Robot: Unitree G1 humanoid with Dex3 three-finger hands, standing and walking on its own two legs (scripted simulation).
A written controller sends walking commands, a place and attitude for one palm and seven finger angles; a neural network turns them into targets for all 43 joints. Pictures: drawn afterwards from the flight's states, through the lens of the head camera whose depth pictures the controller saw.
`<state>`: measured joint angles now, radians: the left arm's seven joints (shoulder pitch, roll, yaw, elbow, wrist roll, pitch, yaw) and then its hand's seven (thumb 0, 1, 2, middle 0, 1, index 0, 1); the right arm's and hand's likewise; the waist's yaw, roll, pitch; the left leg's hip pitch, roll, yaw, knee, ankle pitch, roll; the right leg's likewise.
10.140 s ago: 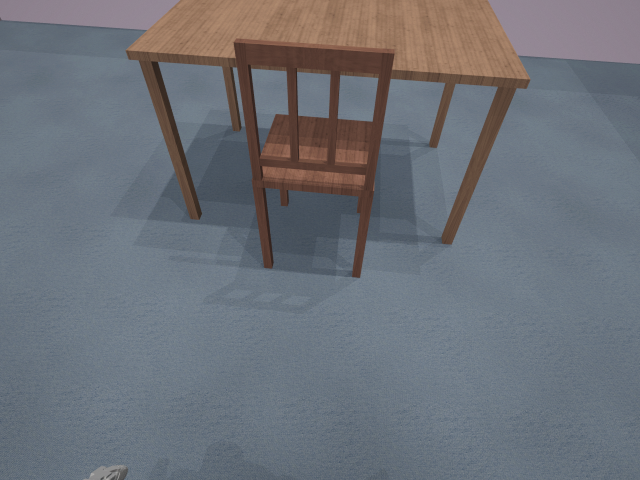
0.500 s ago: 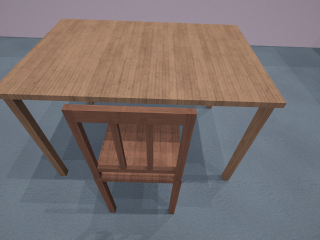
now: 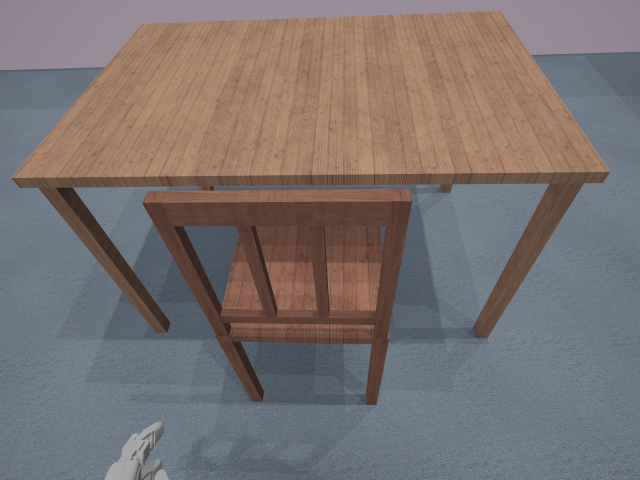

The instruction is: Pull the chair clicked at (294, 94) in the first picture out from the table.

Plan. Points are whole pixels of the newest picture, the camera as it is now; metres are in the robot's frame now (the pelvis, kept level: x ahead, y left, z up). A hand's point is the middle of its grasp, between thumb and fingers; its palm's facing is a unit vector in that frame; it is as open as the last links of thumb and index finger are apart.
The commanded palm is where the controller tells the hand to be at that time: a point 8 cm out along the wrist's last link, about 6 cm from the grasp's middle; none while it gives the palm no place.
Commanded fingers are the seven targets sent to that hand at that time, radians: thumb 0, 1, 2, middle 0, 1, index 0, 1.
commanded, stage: raise the hand toward the chair's back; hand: left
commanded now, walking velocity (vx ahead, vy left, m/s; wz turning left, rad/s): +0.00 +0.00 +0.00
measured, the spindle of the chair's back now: (260, 273) +0.46 +0.14 -0.09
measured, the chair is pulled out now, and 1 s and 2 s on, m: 0.00 0.00 0.00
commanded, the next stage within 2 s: aim the fingers beside a spindle in 1.94 s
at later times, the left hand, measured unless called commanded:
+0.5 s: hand (190, 460) +0.16 +0.17 -0.03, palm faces +0.09 -0.99 -0.05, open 11.3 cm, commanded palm +0.14 +0.22 -0.05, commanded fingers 0.00 0.11 0.56 -0.12 -0.18 -0.12 -0.18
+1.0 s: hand (200, 440) +0.18 +0.17 -0.06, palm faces -0.07 -1.00 -0.03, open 15.5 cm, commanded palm +0.16 +0.24 -0.04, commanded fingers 0.00 -0.48 0.31 -0.06 -0.08 -0.06 -0.08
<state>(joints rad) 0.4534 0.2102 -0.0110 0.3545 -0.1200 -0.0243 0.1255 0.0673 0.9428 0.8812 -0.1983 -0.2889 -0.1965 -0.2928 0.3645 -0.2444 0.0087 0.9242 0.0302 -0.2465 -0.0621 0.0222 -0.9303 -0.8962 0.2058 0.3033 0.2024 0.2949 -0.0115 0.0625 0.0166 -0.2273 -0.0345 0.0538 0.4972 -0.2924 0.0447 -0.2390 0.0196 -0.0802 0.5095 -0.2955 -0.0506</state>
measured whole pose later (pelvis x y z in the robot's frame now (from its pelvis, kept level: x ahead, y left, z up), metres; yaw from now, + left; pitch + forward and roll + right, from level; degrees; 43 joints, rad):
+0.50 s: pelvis -0.05 -0.01 -0.10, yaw +2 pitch +16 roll -2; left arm 0.37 0.20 0.07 -0.05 -0.24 -0.55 -0.19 0.02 0.33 0.66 -0.14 -0.21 -0.14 -0.21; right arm 0.10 -0.21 0.04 0.54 0.01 -0.23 -0.01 0.01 -0.91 -0.90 0.20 0.30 0.20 0.29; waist 0.07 0.03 -0.13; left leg -0.99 0.00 -0.02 1.26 -0.54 0.03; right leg -0.94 0.01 -0.18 1.20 -0.53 -0.09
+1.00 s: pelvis -0.04 +0.00 -0.09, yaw +1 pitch +16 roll -2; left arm 0.37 0.24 0.09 0.02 -0.23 -0.39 -0.24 0.00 -0.25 0.41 -0.08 -0.11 -0.08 -0.12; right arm 0.21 -0.27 -0.01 0.56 0.04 -0.23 -0.05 0.01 -0.91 -0.90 0.20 0.30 0.20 0.29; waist -0.02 0.02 -0.13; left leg -0.92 0.00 0.02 1.16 -0.53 0.05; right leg -0.89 0.02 -0.14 1.11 -0.50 -0.07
